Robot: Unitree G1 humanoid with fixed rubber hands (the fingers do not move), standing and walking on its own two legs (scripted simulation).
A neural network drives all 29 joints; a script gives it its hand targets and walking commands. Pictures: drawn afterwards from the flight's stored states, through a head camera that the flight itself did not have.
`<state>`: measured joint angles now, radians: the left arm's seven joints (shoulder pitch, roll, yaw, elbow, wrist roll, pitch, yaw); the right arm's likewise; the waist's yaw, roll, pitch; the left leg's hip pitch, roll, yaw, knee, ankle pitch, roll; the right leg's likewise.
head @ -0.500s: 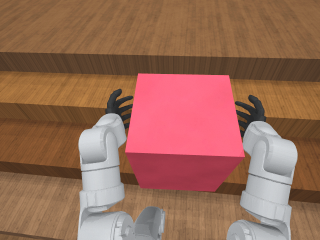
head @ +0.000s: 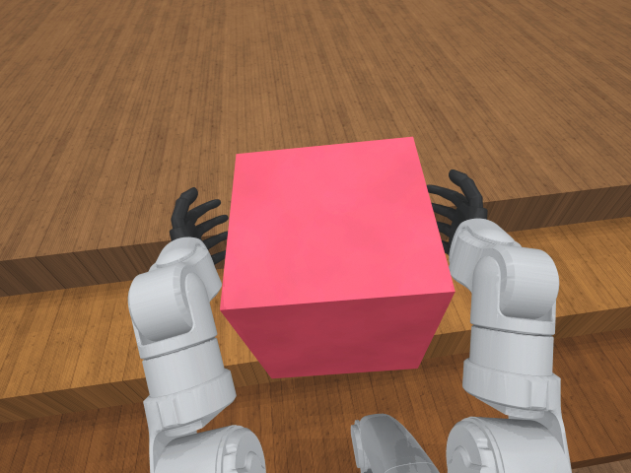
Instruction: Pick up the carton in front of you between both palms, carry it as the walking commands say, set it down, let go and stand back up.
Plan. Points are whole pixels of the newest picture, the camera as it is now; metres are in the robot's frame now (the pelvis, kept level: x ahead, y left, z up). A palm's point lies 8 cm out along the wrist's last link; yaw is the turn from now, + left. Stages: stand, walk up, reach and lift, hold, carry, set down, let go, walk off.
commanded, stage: carry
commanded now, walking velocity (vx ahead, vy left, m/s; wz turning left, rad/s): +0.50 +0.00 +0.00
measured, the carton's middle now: (334, 270) +0.36 -0.03 +0.07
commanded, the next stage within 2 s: none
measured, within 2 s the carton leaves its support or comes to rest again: neither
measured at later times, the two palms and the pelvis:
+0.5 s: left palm (181, 12) +0.63 +0.13 +0.29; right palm (405, 0) +0.66 -0.17 +0.28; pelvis +0.30 -0.06 +0.15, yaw +2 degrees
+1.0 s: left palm out of the picture +0.97 +0.15 +0.44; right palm out of the picture +0.94 -0.16 +0.45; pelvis +0.61 +0.01 +0.30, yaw +0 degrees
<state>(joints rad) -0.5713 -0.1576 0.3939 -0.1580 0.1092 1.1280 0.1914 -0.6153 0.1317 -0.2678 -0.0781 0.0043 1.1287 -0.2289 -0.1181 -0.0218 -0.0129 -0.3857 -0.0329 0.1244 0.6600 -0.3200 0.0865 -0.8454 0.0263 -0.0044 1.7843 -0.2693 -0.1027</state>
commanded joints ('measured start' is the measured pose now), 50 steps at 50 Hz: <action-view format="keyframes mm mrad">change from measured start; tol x64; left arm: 1 -591 -624 -634 8 -188 9 8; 50 -632 -633 -617 4 -173 9 6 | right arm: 1 -592 732 601 -78 214 -4 62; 50 -668 788 626 -87 256 -2 77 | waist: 1 6 92 -366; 50 37 22 -381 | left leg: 1 539 336 -485 -306 339 223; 7 294 215 -215 -577 86 119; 13 403 174 110 107 1727 37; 15 -68 -49 -79 804 254 -85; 28 -1132 74 -117 1526 -216 60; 38 19 -106 213 339 77 65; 41 492 335 -939 -253 732 340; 50 454 306 -490 -273 265 193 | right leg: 1 -417 -48 -44 227 -152 -19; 13 542 125 -333 -900 82 -49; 16 958 -310 765 -1290 736 -329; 33 645 -192 37 -1789 108 -112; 38 851 -184 -239 -1111 1703 -40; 41 286 129 72 30 126 114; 50 -241 -48 -19 28 -79 -5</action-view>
